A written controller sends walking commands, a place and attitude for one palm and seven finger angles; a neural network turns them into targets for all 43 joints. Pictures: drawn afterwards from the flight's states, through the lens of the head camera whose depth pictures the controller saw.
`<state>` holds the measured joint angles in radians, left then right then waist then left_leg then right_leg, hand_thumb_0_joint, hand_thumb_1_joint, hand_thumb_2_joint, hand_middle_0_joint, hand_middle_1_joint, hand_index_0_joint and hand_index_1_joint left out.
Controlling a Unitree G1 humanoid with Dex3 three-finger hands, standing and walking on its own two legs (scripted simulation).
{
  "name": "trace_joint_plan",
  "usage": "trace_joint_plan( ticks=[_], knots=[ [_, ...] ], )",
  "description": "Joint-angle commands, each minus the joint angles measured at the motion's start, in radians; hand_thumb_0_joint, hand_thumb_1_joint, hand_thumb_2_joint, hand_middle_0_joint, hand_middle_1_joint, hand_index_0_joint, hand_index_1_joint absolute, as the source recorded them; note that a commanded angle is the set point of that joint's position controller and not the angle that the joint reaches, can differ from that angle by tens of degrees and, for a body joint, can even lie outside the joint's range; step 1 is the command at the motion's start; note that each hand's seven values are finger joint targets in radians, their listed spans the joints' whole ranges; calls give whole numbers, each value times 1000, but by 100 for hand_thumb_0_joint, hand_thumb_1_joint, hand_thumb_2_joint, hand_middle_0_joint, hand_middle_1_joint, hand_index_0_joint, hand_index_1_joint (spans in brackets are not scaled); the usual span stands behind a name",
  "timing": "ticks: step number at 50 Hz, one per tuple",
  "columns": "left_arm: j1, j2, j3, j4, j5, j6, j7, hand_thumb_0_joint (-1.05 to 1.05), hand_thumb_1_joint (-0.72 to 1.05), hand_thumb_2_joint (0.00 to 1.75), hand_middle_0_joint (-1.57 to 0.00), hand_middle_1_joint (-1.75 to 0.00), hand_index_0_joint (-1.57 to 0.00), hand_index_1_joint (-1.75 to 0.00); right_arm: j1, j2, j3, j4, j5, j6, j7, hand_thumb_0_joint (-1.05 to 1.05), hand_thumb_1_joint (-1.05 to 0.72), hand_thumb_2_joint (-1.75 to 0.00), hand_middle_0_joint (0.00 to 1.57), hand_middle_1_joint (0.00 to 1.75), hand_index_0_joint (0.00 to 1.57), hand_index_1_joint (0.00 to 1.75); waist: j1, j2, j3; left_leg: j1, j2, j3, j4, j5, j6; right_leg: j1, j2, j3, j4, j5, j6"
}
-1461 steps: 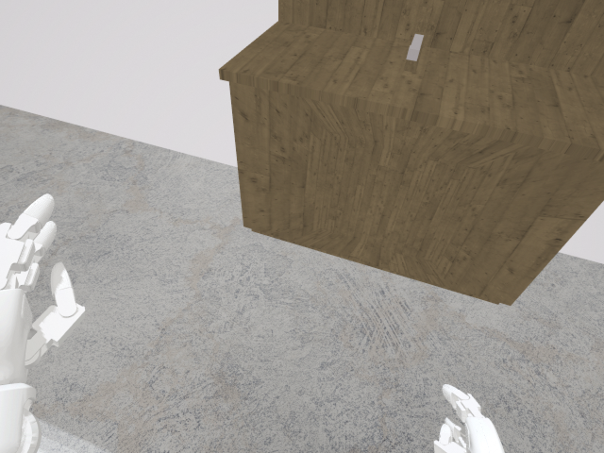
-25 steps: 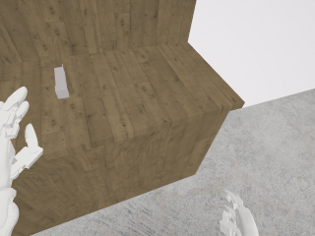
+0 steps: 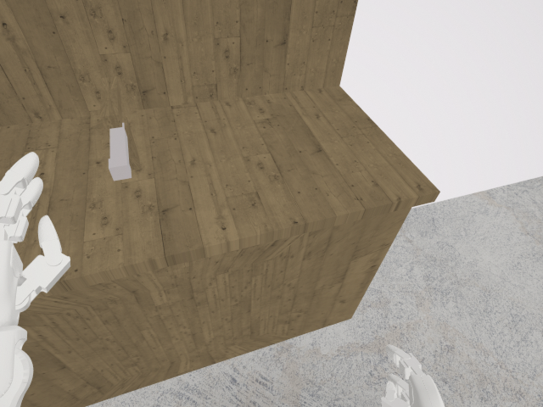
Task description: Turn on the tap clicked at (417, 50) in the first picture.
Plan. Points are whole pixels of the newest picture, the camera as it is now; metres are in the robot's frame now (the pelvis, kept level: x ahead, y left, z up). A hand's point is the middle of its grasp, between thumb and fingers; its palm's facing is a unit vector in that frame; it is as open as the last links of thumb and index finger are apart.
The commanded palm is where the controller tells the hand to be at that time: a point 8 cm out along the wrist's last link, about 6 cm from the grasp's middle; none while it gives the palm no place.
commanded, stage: shuffle to correct the standing spot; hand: left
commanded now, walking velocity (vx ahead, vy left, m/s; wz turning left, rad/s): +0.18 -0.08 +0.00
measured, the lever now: (120, 168) +0.43 +0.30 +0.11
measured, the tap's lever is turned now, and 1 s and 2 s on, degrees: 0 0 0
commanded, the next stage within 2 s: come to a stop and stand still in 0.60 s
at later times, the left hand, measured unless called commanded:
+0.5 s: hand (135, 219) +0.28 +0.20 +0.16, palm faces +0.39 -0.81 -0.44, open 7.4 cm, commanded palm +0.23 +0.24 +0.18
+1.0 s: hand (158, 170) +0.36 +0.20 +0.18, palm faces +0.44 -0.80 -0.39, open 7.4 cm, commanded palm +0.31 +0.23 +0.18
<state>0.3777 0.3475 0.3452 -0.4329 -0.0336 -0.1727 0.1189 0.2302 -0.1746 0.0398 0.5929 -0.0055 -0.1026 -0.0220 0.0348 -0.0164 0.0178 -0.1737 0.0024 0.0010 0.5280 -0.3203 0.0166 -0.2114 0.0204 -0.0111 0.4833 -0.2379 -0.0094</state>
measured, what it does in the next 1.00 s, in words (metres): walks ahead: right foot, then left foot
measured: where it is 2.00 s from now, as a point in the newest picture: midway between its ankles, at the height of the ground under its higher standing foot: outside the picture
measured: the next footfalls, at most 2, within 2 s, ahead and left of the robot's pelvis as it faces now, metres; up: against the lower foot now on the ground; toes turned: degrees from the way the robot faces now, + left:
right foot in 0.38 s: +0.19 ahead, -0.13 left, +0.00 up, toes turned +3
left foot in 0.72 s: +0.21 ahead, +0.07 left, +0.00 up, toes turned +10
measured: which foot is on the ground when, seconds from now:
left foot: down 0.00-0.38, up 0.40-0.70, down 0.72-1.00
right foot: down 0.00-0.20, up 0.22-0.36, down 0.38-1.00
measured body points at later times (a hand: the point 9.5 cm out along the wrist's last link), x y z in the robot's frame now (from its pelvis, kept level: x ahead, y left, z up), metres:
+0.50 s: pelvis +0.07 -0.04 -0.01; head +0.10 -0.04 +0.43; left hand +0.26 +0.25 +0.19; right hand +0.24 -0.26 -0.11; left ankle +0.03 +0.08 -0.65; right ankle +0.12 -0.10 -0.74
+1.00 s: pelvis +0.16 -0.05 +0.00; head +0.17 -0.06 +0.45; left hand +0.33 +0.24 +0.20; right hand +0.36 -0.25 -0.08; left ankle +0.17 +0.07 -0.73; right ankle +0.15 -0.13 -0.74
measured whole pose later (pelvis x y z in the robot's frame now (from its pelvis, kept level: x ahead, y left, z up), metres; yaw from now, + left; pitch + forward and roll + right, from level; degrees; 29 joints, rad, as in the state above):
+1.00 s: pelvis +0.16 -0.05 +0.00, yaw +2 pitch -1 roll +0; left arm 0.45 0.36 0.36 -0.51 -0.05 -0.14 0.13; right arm 0.18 -0.17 0.05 0.56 0.02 -0.11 -0.02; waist 0.02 0.01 0.02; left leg -0.27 0.06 0.09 0.55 -0.25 -0.01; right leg -0.20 0.06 -0.06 0.50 -0.29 -0.07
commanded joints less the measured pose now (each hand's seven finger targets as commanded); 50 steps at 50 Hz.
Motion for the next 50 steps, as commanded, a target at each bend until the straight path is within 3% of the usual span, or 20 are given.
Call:
trace_joint_plan(
  ticks=[1, 4, 7, 9, 11, 14, 17, 18, 19, 20, 22, 23, 27, 33, 35, 37, 40, 44, 47, 50],
  knots=[
    [-77, 147, 80, -174, -10, -50, 13, 0, 90, 90, -20, -30, -20, -30, -109, -137, -69, -156, 10, -38, -16, 0, -90, -90, 20, 30, 20, 30, -17, -19, -55, -152, 4, 21, 57, 36, 0, 67, -93, 167, -71, 10, -101],
    [-98, 174, 97, -211, -19, -44, 19, 0, 90, 90, -20, -30, -20, -30, -123, -126, -65, -155, 21, -29, -17, 0, -90, -90, 20, 30, 20, 30, -18, -92, -53, -186, -15, 56, 178, -2, -9, 61, -178, 269, -99, -38, -155],
    [-115, 193, 118, -285, -21, -48, 28, 0, 90, 90, -20, -30, -20, -30, -117, -132, -69, -158, 19, -20, -19, 0, -90, -90, 20, 30, 20, 30, -29, -28, -93, -65, 13, 32, 75, 70, 0, 13, -168, 182, 32, 62, -132],
    [-107, 227, 152, -379, -26, -58, 28, 0, 90, 90, -20, -30, -20, -30, -137, -153, -68, -172, 21, -25, -27, 0, -90, -90, 20, 30, 20, 30, -45, 276, -107, 162, 147, -189, -87, 342, 63, -199, -5, -12, 323, 68, -26],
    [-105, 211, 130, -418, -6, -74, 28, 0, 90, 90, -20, -30, -20, -30, -100, -124, -69, -164, 2, -34, -10, 0, -90, -90, 20, 30, 20, 30, -69, 349, -79, 391, 298, -436, -132, 760, 162, -496, 16, -38, 527, -301, -9],
    [-49, 202, 138, -400, -6, -67, 29, 0, 90, 90, -20, -30, -20, -30, -91, -136, -78, -172, 9, -42, 6, 0, -90, -90, 20, 30, 20, 30, -53, 204, -58, 390, 270, -258, -50, 774, 134, -485, -26, -47, 340, -222, -19],
    [66, 190, 164, -290, -7, -46, 34, 0, 90, 90, -20, -30, -20, -30, -113, -148, -76, -181, 14, -28, 10, 0, -90, -90, 20, 30, 20, 30, -11, 192, -111, 6, 171, -34, 137, 620, 63, 66, 29, -138, 6, 57, -34],
    [81, 206, 177, -264, -7, -44, 35, 0, 90, 90, -20, -30, -20, -30, -122, -143, -76, -180, 20, -23, 10, 0, -90, -90, 20, 30, 20, 30, 8, 82, -159, -165, 125, 19, 332, 472, 52, 290, -13, -75, -34, 136, -62],
    [131, 214, 177, -215, -12, -33, 35, 0, 90, 90, -20, -30, -20, -30, -110, -121, -79, -182, 29, -18, 8, 0, -90, -90, 20, 30, 20, 30, 1, -171, -216, -353, 13, 101, 633, 209, 17, 419, -215, 232, -61, 229, -163],
    [108, 234, 218, -250, -32, -44, 29, 0, 90, 90, -20, -30, -20, -30, -116, -139, -88, -200, 27, -14, 10, 0, -90, -90, 20, 30, 20, 30, -5, -278, -233, -487, -35, 34, 823, -208, -8, 378, -371, 502, -144, 219, -239],
    [98, 213, 210, -225, -29, -55, 12, 0, 90, 90, -20, -30, -20, -30, -95, -139, -86, -165, 21, -5, 12, 0, -90, -90, 20, 30, 20, 30, -13, -104, -62, -457, 61, -47, 819, -203, -21, 64, -354, 461, -257, -233, -219],
    [110, 202, 189, -233, -26, -56, 5, 0, 90, 90, -20, -30, -20, -30, -105, -134, -78, -157, 21, 8, 18, 0, -90, -90, 20, 30, 20, 30, -16, -72, 9, -460, 77, -33, 803, -143, -30, -19, -330, 418, -282, -253, -219],
    [-36, 197, 150, -305, -14, -67, 23, 0, 90, 90, -20, -30, -20, -30, -125, -113, -48, -132, 5, 2, 1, 0, -90, -90, 20, 30, 20, 30, -32, -49, -47, -314, 96, 48, 499, 8, -31, -75, -258, 159, -270, -14, -181],
    [-76, 187, 103, -333, -3, -50, 52, 0, 90, 90, -20, -30, -20, -30, -110, -118, -63, -151, -6, -50, -23, 0, -90, -90, 20, 30, 20, 30, 1, -6, -115, -43, 9, 159, 51, 101, -5, -27, -213, 123, -170, -115, -143],
    [-77, 177, 97, -338, -8, -53, 49, 0, 90, 90, -20, -30, -20, -30, -96, -133, -72, -165, 3, -51, -30, 0, -90, -90, 20, 30, 20, 30, -16, 59, -109, 56, 63, 70, -54, 49, 32, -73, -168, 84, -15, -108, -95],
    [-86, 178, 110, -339, -3, -60, 51, 0, 90, 90, -20, -30, -20, -30, -111, -159, -78, -174, 16, -41, -28, 0, -90, -90, 20, 30, 20, 30, -16, 259, -117, 147, 266, -256, -128, 146, 138, -229, -43, 9, 201, -90, -3],
    [-69, 210, 133, -310, -7, -58, 37, 0, 90, 90, -20, -30, -20, -30, -135, -127, -62, -170, -3, -43, -24, 0, -90, -90, 20, 30, 20, 30, -15, 263, -79, 24, 311, -305, -210, 336, 162, -181, -43, 30, 273, -270, -5],
    [6, 202, 139, -299, -1, -43, 39, 0, 90, 90, -20, -30, -20, -30, -118, -134, -51, -174, 21, -60, -16, 0, -90, -90, 20, 30, 20, 30, -19, 116, -150, -15, 161, -19, -38, 444, 29, 68, -60, 29, -71, 252, -7],
    [67, 148, 108, -234, -24, -17, 30, 0, 90, 90, -20, -30, -20, -30, -88, -137, -68, -178, 26, -53, -15, 0, -90, -90, 20, 30, 20, 30, -33, -46, -150, -46, 89, 29, 32, 362, -20, 97, -140, 154, -75, 591, -43],
    [56, 171, 123, -211, -24, -4, 41, 0, 90, 90, -20, -30, -20, -30, -104, -136, -58, -168, 24, -37, -26, 0, -90, -90, 20, 30, 20, 30, -29, -42, -191, -16, 90, 42, 25, 424, -10, 127, -167, 134, -44, 762, -25]
  ],
)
